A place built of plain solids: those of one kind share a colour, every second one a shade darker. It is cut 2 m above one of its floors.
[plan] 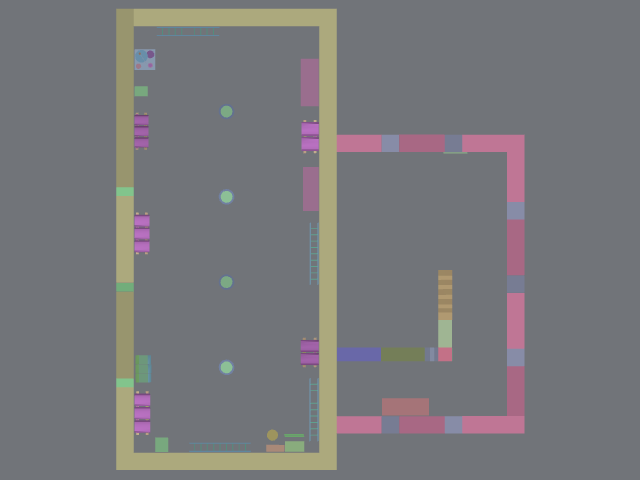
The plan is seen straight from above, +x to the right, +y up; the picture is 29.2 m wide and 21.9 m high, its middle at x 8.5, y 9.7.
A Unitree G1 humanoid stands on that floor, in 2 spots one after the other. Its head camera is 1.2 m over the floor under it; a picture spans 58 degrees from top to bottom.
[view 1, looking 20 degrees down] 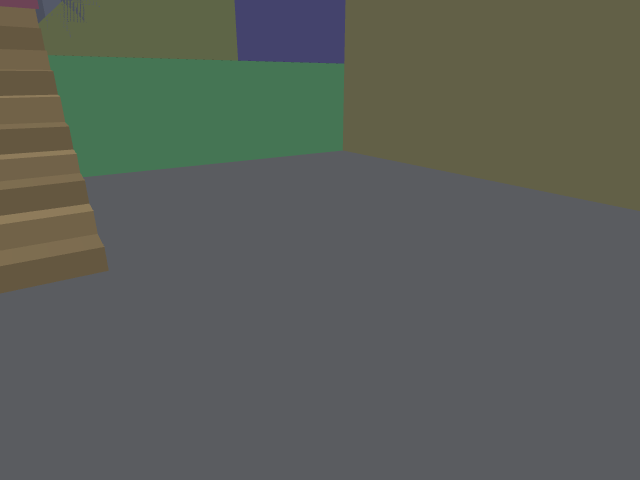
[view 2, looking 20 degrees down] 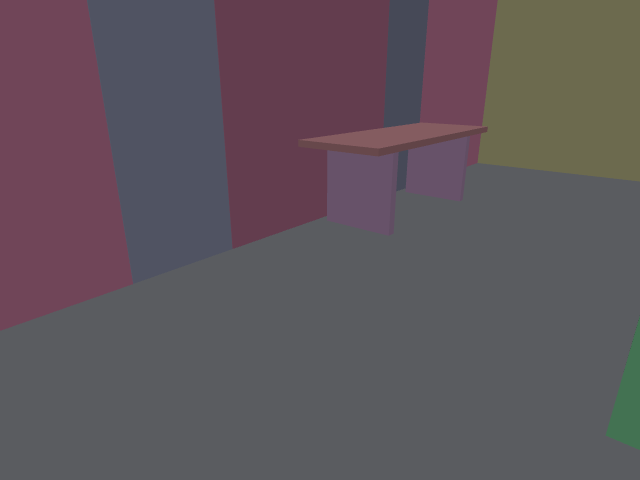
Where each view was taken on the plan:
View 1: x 14.21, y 11.36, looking -124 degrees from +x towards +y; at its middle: ground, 3.51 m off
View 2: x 16.13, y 4.17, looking -140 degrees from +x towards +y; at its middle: ground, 3.51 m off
